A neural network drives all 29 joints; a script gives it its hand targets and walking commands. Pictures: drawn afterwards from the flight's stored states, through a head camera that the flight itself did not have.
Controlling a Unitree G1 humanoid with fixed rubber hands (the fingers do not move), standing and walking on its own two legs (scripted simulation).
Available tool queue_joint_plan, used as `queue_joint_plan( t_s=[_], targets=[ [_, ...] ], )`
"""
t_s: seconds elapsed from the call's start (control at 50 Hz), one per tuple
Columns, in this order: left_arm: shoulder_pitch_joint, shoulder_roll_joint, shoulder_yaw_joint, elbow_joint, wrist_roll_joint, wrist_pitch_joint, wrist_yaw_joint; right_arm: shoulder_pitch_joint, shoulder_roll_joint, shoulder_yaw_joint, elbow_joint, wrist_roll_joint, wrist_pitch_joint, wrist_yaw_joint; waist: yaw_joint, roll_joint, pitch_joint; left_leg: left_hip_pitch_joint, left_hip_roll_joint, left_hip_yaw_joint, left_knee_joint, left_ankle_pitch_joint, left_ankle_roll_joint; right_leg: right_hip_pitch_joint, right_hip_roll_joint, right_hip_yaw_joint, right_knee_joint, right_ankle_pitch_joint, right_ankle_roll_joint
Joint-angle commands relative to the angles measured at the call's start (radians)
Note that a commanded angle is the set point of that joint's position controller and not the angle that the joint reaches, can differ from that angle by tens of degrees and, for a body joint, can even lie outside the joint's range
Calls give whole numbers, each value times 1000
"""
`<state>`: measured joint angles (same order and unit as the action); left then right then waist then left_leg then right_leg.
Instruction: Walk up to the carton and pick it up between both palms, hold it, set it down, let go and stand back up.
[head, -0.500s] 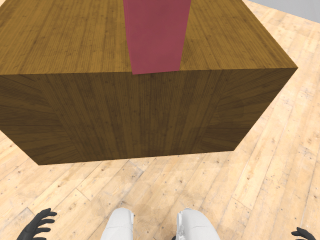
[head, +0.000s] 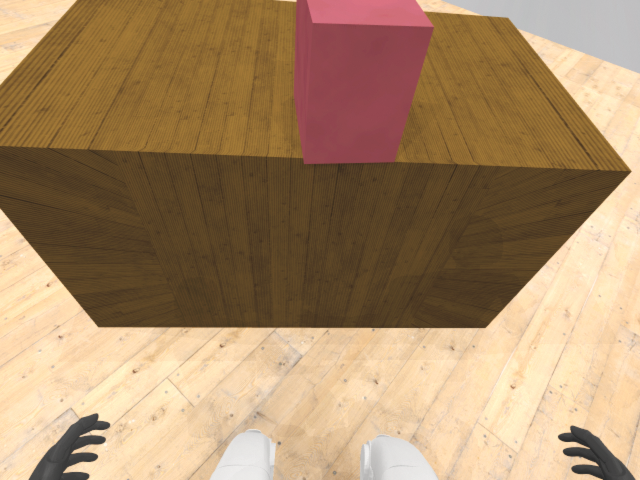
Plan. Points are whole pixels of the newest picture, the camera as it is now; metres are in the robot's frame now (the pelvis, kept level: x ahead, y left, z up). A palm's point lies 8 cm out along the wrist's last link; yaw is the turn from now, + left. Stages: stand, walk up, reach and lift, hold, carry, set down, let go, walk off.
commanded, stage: walk up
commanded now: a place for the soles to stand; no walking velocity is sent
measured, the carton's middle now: (348, 68) +0.74 -0.03 +0.13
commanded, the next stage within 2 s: none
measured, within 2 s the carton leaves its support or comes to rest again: neither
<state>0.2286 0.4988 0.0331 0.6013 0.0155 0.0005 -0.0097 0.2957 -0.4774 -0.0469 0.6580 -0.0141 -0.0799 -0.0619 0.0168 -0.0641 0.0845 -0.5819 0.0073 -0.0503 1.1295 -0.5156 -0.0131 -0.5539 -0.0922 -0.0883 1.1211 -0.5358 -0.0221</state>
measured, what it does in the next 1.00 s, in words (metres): walks ahead: left foot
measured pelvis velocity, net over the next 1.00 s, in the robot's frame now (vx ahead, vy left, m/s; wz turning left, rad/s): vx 0.17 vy -0.03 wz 0.04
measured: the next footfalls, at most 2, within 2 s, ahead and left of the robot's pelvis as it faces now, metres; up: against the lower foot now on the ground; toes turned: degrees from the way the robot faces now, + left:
left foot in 0.86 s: +0.27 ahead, +0.13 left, +0.00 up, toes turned +2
right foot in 1.14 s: +0.34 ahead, -0.19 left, +0.00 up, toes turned -3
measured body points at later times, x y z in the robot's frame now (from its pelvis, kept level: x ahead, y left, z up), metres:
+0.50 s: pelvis +0.03 -0.04 +0.02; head +0.05 -0.02 +0.47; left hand +0.19 +0.29 -0.05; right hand +0.11 -0.39 -0.04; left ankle +0.05 +0.13 -0.66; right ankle +0.10 -0.15 -0.66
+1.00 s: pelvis +0.17 -0.03 +0.04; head +0.19 -0.01 +0.48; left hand +0.24 +0.30 -0.06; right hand +0.29 -0.37 -0.02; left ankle +0.23 +0.12 -0.66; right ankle +0.15 -0.15 -0.60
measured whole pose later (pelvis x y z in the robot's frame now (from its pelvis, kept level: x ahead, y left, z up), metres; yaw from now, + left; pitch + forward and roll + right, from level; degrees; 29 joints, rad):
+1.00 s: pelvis +0.17 -0.03 +0.04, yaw +3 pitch +0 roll +0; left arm 0.38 0.49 0.03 0.61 0.02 -0.03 -0.05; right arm 0.35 -0.47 -0.07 0.66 -0.02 -0.11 -0.03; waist 0.01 -0.06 0.05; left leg -0.53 0.04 -0.04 0.86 -0.35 -0.03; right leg -0.55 -0.04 -0.03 1.25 -0.50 -0.05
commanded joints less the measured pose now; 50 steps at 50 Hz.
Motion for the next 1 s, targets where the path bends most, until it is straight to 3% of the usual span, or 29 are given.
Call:
queue_joint_plan(
  t_s=[0.0,0.06,0.1,0.14,0.18,0.2,0.22,0.24,0.26,0.28,0.34,0.4,0.44,0.46,0.48,0.5,0.52,0.54,0.58,0.62,0.72,0.8,0.84,0.86,0.88,0.9,0.92,0.94,0.98],
  targets=[
    [-87,187,100,41,-8,-25,6,-39,-310,-71,28,-11,-24,-9,3,243,-81,1,217,-520,-512,141,256,29,48,110,-136,-15,-46],
    [-11,206,111,57,4,-38,2,-94,-241,-47,18,-7,-14,-5,47,195,-79,-152,89,-253,-352,134,135,183,-19,230,-342,-60,-77],
    [21,253,124,64,16,-46,5,-53,-212,-49,29,-1,-7,-4,43,63,-93,-177,10,-27,-142,114,72,208,-168,465,-533,-209,-127],
    [-46,262,121,58,14,-48,3,-1,-235,-59,52,1,-8,-1,6,15,-79,-77,47,16,-124,39,73,127,-233,511,-549,-108,-179],
    [-85,222,105,48,6,-39,0,41,-229,-62,71,2,-20,6,-27,77,-89,83,34,-5,-228,143,98,14,-148,345,-434,1,-141],
    [-94,197,99,42,4,-33,-1,63,-233,-66,74,2,-24,6,-37,145,-93,114,49,-80,-326,159,116,-15,-79,242,-352,17,-100],
    [-42,212,120,-1,9,-41,-35,190,-311,-114,72,-21,-47,23,-72,201,-198,272,110,-332,-488,-375,188,-175,13,211,-172,-362,-83],
    [-85,194,112,-16,10,-37,-44,230,-402,-143,78,-33,-51,27,-104,378,-151,374,243,-638,-728,-662,255,-358,90,69,42,-309,-48],
    [-112,210,110,-31,11,-34,-45,224,-449,-157,67,-38,-51,21,-123,385,-70,400,340,-831,-837,-773,323,-489,68,97,130,-216,-34],
    [-126,231,111,-24,13,-42,-47,194,-441,-156,52,-33,-53,14,-118,307,-16,406,351,-855,-836,-753,347,-540,36,138,137,-158,-28],
    [-37,211,109,6,17,-71,-47,153,-372,-134,28,-33,-56,13,-74,269,-68,431,297,-686,-712,-423,310,-455,7,130,45,-114,-29],
    [36,209,118,17,7,-85,-56,76,-360,-130,-5,-31,-51,24,-19,287,-107,229,277,-549,-666,-344,280,-182,17,86,-120,-52,-35],
    [239,211,134,81,-3,-90,-54,-72,-311,-111,-33,-35,-41,26,125,198,-141,-113,175,-311,-474,-307,191,292,67,34,-293,89,-37],
    [398,241,158,125,-6,-97,-41,-77,-230,-89,-42,-38,-34,24,200,-3,-179,-286,87,-145,-174,-202,125,556,71,100,-438,22,-20],
    [455,325,179,116,8,-106,-22,-35,-101,-45,-54,-11,-41,28,220,-317,-189,-441,-60,17,181,-19,41,644,-125,493,-645,-263,-22],
    [323,359,181,59,8,-101,-12,-20,-148,-41,-66,4,-43,21,144,-227,-141,-561,-60,6,215,-96,20,634,-301,887,-857,-315,-75],
    [242,349,181,48,0,-98,-12,-40,-257,-80,-37,-2,-32,18,116,-15,-118,-557,22,-25,220,-57,24,624,-332,926,-849,-322,-133],
    [211,320,165,42,-6,-98,-12,-57,-283,-87,-13,-4,-23,26,92,78,-50,-526,57,-19,268,25,30,504,-305,868,-855,-392,-121],
    [127,294,152,40,0,-94,-9,-35,-277,-101,-2,-2,-11,44,30,26,87,-401,101,-2,241,102,38,258,-280,764,-880,-497,-123],
    [97,288,143,34,-1,-99,-12,-18,-271,-111,-12,0,-15,56,0,14,152,-322,121,-7,142,161,37,166,-271,681,-885,-406,-155],
    [155,298,141,32,3,-101,-25,-56,-226,-106,-25,5,-26,67,24,-32,132,-162,107,64,-147,135,28,181,-211,466,-820,-163,-191],
    [170,271,130,9,2,-79,-36,4,-193,-95,-2,7,-51,56,26,-71,-28,79,37,170,-414,148,48,274,-143,250,-600,332,-196],
    [120,195,105,-28,-12,-75,-35,217,-222,-114,70,-8,-70,26,-80,68,-197,489,-51,171,-530,273,88,125,-64,92,-196,713,-117],
    [122,125,83,-57,-15,-78,-32,352,-283,-141,96,-18,-74,9,-149,246,-292,692,47,-20,-540,213,137,-52,-29,65,95,610,-65],
    [122,76,68,-76,-16,-79,-36,373,-391,-161,75,-22,-73,-2,-149,427,-284,774,271,-512,-628,108,235,-316,97,66,224,266,-13],
    [76,186,93,-82,-5,-65,-34,326,-411,-166,53,-3,-64,0,-141,324,-266,771,383,-705,-670,66,332,-407,87,141,240,-15,-1],
    [51,212,95,-77,7,-61,-27,255,-398,-162,30,7,-61,-1,-111,242,-205,716,424,-706,-647,82,369,-447,22,180,244,-59,3],
    [45,205,93,-62,19,-61,-25,203,-363,-142,16,4,-57,-2,-89,142,-158,624,396,-598,-638,121,355,-442,-8,167,210,-69,-7],
    [104,179,100,-34,25,-66,-35,130,-330,-121,6,-3,-56,-3,-38,167,-129,471,353,-425,-556,251,301,-325,-34,166,49,-135,-18]
  ],
)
